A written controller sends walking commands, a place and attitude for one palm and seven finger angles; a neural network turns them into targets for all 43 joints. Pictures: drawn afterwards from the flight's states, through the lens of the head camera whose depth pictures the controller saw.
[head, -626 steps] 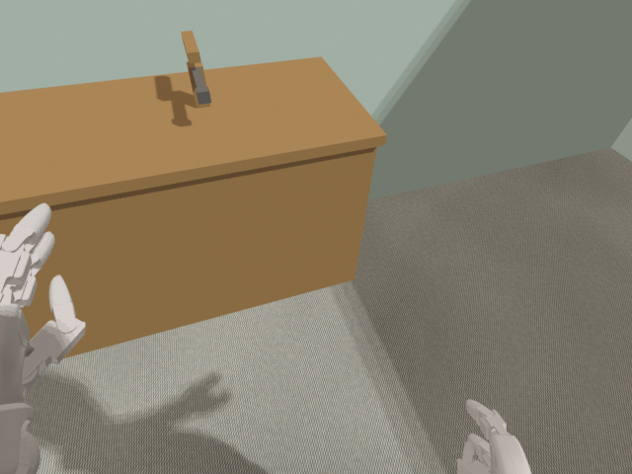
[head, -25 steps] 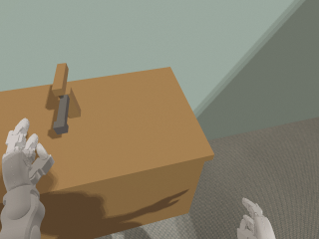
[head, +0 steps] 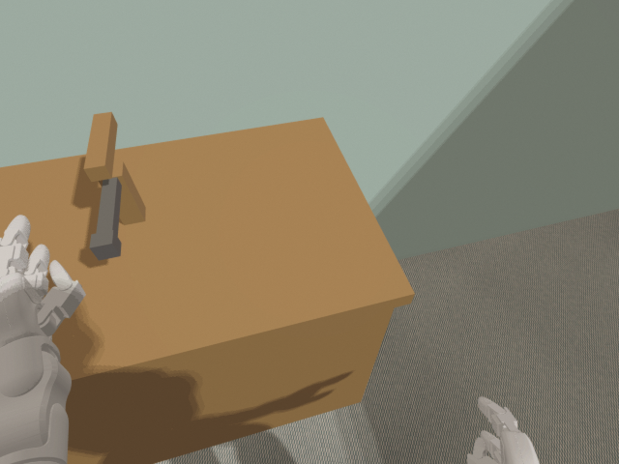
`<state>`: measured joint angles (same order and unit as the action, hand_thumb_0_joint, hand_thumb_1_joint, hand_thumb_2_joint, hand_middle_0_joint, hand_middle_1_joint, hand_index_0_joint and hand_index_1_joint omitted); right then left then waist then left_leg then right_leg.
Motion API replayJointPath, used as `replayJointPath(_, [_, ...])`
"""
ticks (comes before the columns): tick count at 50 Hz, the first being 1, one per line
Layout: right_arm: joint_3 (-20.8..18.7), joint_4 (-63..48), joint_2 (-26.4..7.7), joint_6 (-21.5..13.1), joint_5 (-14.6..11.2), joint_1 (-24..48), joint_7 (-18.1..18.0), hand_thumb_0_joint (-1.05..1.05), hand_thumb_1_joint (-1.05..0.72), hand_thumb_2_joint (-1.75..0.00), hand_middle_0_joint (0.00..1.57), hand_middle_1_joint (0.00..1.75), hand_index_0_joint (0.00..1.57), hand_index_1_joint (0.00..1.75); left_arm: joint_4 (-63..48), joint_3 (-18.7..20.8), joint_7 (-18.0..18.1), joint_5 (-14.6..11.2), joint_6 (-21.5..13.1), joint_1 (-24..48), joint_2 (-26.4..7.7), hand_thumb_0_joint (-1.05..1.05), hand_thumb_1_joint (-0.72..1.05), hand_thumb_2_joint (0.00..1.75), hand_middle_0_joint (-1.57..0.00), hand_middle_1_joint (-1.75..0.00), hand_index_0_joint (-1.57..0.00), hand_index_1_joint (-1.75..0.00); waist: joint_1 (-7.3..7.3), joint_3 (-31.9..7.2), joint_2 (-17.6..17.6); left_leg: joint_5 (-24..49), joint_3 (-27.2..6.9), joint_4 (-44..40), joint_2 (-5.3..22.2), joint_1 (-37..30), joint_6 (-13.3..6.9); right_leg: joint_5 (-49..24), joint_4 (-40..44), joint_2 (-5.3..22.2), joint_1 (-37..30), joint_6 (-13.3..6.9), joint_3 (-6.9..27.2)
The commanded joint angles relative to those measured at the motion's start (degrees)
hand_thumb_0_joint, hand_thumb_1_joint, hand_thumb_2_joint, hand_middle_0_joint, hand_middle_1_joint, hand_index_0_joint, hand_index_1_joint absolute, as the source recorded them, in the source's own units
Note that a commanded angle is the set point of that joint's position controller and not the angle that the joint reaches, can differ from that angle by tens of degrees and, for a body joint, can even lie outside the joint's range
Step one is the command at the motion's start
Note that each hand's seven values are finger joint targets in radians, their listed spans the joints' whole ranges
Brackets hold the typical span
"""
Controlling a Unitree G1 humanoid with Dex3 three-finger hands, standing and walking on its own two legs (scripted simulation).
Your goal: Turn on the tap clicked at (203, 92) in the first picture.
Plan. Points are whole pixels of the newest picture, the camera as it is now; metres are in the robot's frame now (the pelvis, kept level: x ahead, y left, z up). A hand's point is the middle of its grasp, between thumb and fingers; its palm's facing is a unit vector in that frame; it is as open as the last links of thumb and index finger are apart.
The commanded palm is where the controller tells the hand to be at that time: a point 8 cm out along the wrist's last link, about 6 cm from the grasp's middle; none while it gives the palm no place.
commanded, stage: reach beside the lever's end, fingers flat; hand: left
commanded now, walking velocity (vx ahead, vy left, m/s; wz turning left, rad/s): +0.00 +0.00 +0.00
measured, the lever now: (106, 245) +0.36 +0.31 +0.08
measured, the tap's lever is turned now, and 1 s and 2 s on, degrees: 0 0 11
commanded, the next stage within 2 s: push the lever round in 0.78 s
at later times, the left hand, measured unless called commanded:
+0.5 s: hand (86, 263) +0.33 +0.33 +0.07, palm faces +0.55 -0.83 -0.11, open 7.8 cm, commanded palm +0.28 +0.37 +0.07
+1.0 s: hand (82, 272) +0.32 +0.33 +0.07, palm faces +0.57 -0.82 -0.09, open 7.8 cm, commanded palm +0.27 +0.36 +0.07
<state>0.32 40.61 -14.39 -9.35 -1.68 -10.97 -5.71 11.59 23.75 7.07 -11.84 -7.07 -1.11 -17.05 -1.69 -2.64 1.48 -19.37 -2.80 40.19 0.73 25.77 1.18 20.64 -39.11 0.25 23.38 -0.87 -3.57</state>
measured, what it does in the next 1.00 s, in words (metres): stands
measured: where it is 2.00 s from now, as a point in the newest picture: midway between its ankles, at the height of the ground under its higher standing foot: outside the picture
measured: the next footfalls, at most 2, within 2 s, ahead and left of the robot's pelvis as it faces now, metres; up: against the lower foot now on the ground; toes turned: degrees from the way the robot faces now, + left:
none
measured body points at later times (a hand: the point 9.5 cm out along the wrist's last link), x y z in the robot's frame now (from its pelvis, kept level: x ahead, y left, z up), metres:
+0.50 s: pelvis +0.00 +0.01 -0.01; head +0.05 +0.01 +0.44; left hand +0.30 +0.37 +0.08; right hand +0.12 -0.26 -0.11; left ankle +0.01 +0.13 -0.72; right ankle -0.01 -0.11 -0.72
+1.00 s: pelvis +0.00 +0.01 -0.01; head +0.04 +0.01 +0.44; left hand +0.28 +0.37 +0.07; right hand +0.14 -0.25 -0.11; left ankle +0.01 +0.13 -0.72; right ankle -0.01 -0.11 -0.72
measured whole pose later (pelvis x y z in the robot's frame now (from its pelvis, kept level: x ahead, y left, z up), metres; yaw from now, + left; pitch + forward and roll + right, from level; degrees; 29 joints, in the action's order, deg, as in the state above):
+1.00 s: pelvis +0.00 +0.01 -0.01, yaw -1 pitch +8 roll -1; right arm 0.0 39.9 -14.0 -4.9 -1.3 -12.2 -5.0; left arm 24.9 27.4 5.2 -10.6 -12.0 7.3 -19.5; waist -0.1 -4.1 1.0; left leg -21.0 -2.4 44.2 0.9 31.5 0.6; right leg 21.4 -41.8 0.0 28.7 -0.3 -3.1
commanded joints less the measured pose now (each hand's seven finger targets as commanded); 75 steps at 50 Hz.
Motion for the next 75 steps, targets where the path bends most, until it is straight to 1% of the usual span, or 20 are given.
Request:
replayJointPath(1, [-2.7,-7.4,-7.9,-2.3,0.0,3.5,-0.7,0.00,-0.90,-0.90,0.20,0.30,0.20,0.30,-8.8,5.9,-0.6,0.0,-4.9,13.2,-15.4,0.00,0.90,0.90,-0.16,-0.17,-0.16,-0.17,0.24,-12.0,1.6,12.9,1.1,-4.6,-1.5,-4.7,-2.3,-14.6,5.4,-0.4,-4.2,-0.1,1.2])
replayJointPath(4, [-2.9,-7.2,-7.9,-1.8,0.0,3.0,-0.6,0.00,-0.90,-0.90,0.20,0.30,0.20,0.30,-7.5,8.1,-0.9,0.4,-5.7,13.9,-17.9,0.00,0.90,0.90,-0.15,-0.16,-0.15,-0.16,-0.15,-13.3,3.2,13.9,1.1,-4.3,-1.5,-4.8,-2.3,-15.3,4.9,-0.5,-4.6,-0.3,1.3])
replayJointPath(5, [-2.7,-7.4,-7.9,-1.7,0.1,2.6,-0.5,0.00,-0.90,-0.90,0.20,0.30,0.20,0.30,-7.4,6.1,-1.1,0.3,-5.9,15.4,-16.1,0.00,0.90,0.90,-0.15,-0.16,-0.15,-0.16,0.66,-13.5,2.3,13.7,1.0,-4.1,-1.6,-4.8,-2.4,-15.1,4.6,-0.5,-3.9,-0.1,1.1])
replayJointPath(8, [-2.7,-6.6,-8.3,-1.2,-0.1,2.2,-0.8,0.00,-0.90,-0.90,0.20,0.30,0.20,0.30,-3.7,6.4,-1.9,0.2,-6.4,19.9,-17.6,0.00,0.90,0.90,-0.15,-0.15,-0.15,-0.15,1.78,-11.8,2.1,11.0,1.1,-3.7,-1.5,-3.3,-2.5,-12.8,5.0,-0.6,-1.8,0.0,1.4])
replayJointPath(15, [-2.8,-6.2,-8.7,0.0,0.2,0.4,-0.8,0.00,-0.90,-0.90,0.20,0.30,0.20,0.30,1.1,6.1,-2.2,1.5,-8.1,25.9,-18.9,0.00,0.90,0.90,-0.15,-0.15,-0.15,-0.15,2.42,-14.3,3.3,10.8,0.5,-2.8,-1.4,-3.1,-2.6,-12.0,3.7,-0.7,-0.4,-0.2,1.3])
replayJointPath(19, [-3.3,-6.1,-9.0,0.8,0.5,-0.8,-0.5,0.00,-0.90,-0.90,0.20,0.30,0.20,0.30,3.2,8.8,-2.1,2.0,-8.9,23.8,-21.4,0.00,0.90,0.90,-0.15,-0.15,-0.15,-0.15,1.24,-16.9,3.9,14.5,0.3,-2.1,-1.1,-3.3,-2.3,-14.8,2.5,-1.0,-1.5,-0.4,1.1])
replayJointPath(20, [-3.2,-6.6,-8.8,1.0,0.5,-1.0,-0.2,0.00,-0.90,-0.90,0.20,0.30,0.20,0.30,2.8,7.1,-2.2,1.8,-8.8,23.8,-19.4,0.00,0.90,0.90,-0.15,-0.15,-0.15,-0.15,1.55,-17.1,4.0,14.6,0.3,-2.0,-1.2,-3.4,-2.3,-14.9,2.3,-1.0,-1.2,-0.2,1.0])
replayJointPath(24, [-3.6,-7.2,-8.9,1.7,0.5,-1.3,0.3,0.00,-0.90,-0.90,0.20,0.30,0.20,0.30,1.9,8.8,-1.8,1.7,-8.9,19.9,-20.2,0.00,0.90,0.90,-0.15,-0.15,-0.15,-0.15,0.44,-17.6,4.6,17.4,0.4,-2.0,-0.8,-3.6,-2.2,-16.6,2.0,-1.2,-2.2,-0.4,0.9])
replayJointPath(29, [-3.6,-7.0,-8.6,2.5,0.4,-1.1,0.4,0.00,-0.90,-0.90,0.20,0.30,0.20,0.30,1.2,10.5,-1.2,1.6,-9.5,19.5,-21.3,0.00,0.90,0.90,-0.15,-0.15,-0.15,-0.15,0.93,-14.8,4.1,15.7,0.6,-2.2,-0.6,-2.0,-2.2,-15.4,2.3,-1.3,-1.5,-0.3,1.0])
replayJointPath(32, [-3.8,-7.3,-8.7,2.2,0.6,-1.2,0.5,0.00,-0.90,-0.90,0.20,0.30,0.20,0.30,-0.9,8.0,-1.3,1.4,-10.3,19.5,-18.6,0.00,0.90,0.90,-0.15,-0.15,-0.15,-0.15,1.62,-16.1,3.8,16.2,0.6,-2.0,-0.7,-3.4,-2.2,-15.3,2.0,-1.4,-0.9,-0.2,0.9])
replayJointPath(34, [-3.7,-6.2,-8.7,2.4,0.5,-1.1,0.2,0.00,-0.90,-0.90,0.20,0.30,0.20,0.30,0.1,9.5,-1.3,1.7,-10.5,21.6,-20.7,0.00,0.90,0.90,-0.15,-0.15,-0.15,-0.15,2.06,-14.7,4.3,14.7,0.5,-1.7,-0.6,-2.6,-2.4,-14.3,2.2,-1.4,-0.1,-0.3,1.1])
replayJointPath(37, [-3.7,-6.5,-8.6,2.0,0.6,-1.0,0.0,0.00,-0.90,-0.90,0.20,0.30,0.20,0.30,-1.0,5.8,-2.2,1.6,-11.0,23.3,-17.6,0.00,0.90,0.90,-0.15,-0.15,-0.15,-0.15,2.81,-15.7,4.8,14.7,0.1,-1.8,-0.5,-4.2,-2.1,-13.5,2.0,-1.4,0.9,-0.4,0.9])
replayJointPath(45, [-3.4,-6.7,-8.6,2.3,0.3,-0.5,-0.1,0.00,-0.90,-0.90,0.20,0.30,0.20,0.30,1.6,7.8,-1.9,1.0,-9.2,20.9,-18.6,0.00,0.90,0.90,-0.15,-0.15,-0.15,-0.15,1.88,-14.7,2.0,13.1,0.3,-2.1,-0.9,-1.8,-2.3,-13.7,2.4,-1.2,-0.4,-0.1,0.9])
replayJointPath(49, [-3.4,-7.1,-8.3,2.3,0.5,-0.3,0.1,0.00,-0.90,-0.90,0.20,0.30,0.20,0.30,0.1,8.8,-1.1,1.6,-9.7,20.0,-19.6,0.00,0.90,0.90,-0.15,-0.15,-0.15,-0.15,1.05,-15.8,4.2,14.2,0.5,-1.7,-0.9,-2.3,-2.3,-14.5,2.2,-1.2,-1.3,-0.4,1.2])
replayJointPath(53, [-3.3,-7.3,-8.2,2.3,0.4,-0.2,0.3,0.00,-0.90,-0.90,0.20,0.30,0.20,0.30,-0.2,5.2,-1.6,1.7,-10.1,23.0,-16.7,0.00,0.90,0.90,-0.15,-0.15,-0.15,-0.15,2.39,-15.5,4.2,12.9,0.7,-1.4,-1.0,-2.4,-2.3,-13.9,2.2,-1.2,0.0,-0.2,1.3])
replayJointPath(68, [-3.3,-7.0,-8.3,2.8,0.5,-0.4,0.4,0.00,-0.90,-0.90,0.20,0.30,0.20,0.30,2.2,5.6,-0.1,2.0,-10.1,23.3,-16.8,0.00,0.90,0.90,-0.15,-0.15,-0.15,-0.15,2.35,-15.8,2.7,11.7,1.0,-1.1,-1.1,-1.1,-2.6,-14.0,2.4,-1.2,-0.8,-0.1,1.6])
replayJointPath(69, [-3.3,-6.7,-8.3,3.1,0.5,-0.5,0.3,0.00,-0.90,-0.90,0.20,0.30,0.20,0.30,2.5,7.2,0.1,2.3,-10.2,22.9,-18.6,0.00,0.90,0.90,-0.15,-0.15,-0.15,-0.15,1.96,-15.7,3.3,11.7,0.9,-1.1,-1.0,-0.8,-2.6,-13.8,2.4,-1.2,-1.1,-0.2,1.6])
replayJointPath(71, [-3.4,-7.3,-8.1,3.0,0.6,-0.3,0.6,0.00,-0.90,-0.90,0.20,0.30,0.20,0.30,0.3,4.6,0.1,2.2,-10.4,23.5,-15.9,0.00,0.90,0.90,-0.15,-0.15,-0.15,-0.15,2.16,-17.3,4.0,12.8,1.0,-1.2,-1.0,-2.1,-2.4,-14.6,2.1,-1.2,-1.2,-0.2,1.6])
replayJointPath(74, [-3.6,-7.2,-8.1,3.1,0.7,-0.4,0.8,0.00,-0.90,-0.90,0.20,0.30,0.20,0.30,-0.2,6.2,1.0,2.5,-10.4,20.3,-16.9,0.00,0.90,0.90,-0.15,-0.15,-0.15,-0.15,1.27,-16.9,4.5,14.9,0.8,-1.2,-0.8,-2.3,-2.3,-16.0,1.9,-1.3,-2.1,-0.4,1.5])
replayJointPath(75, [-3.4,-7.5,-8.0,3.0,0.7,-0.5,1.0,0.00,-0.90,-0.90,0.20,0.30,0.20,0.30,-1.4,3.8,1.3,2.5,-10.5,21.5,-14.5,0.00,0.90,0.90,-0.15,-0.15,-0.15,-0.15,2.01,-17.0,3.8,15.0,0.7,-1.3,-0.8,-2.8,-2.2,-16.1,1.7,-1.3,-1.6,-0.3,1.2])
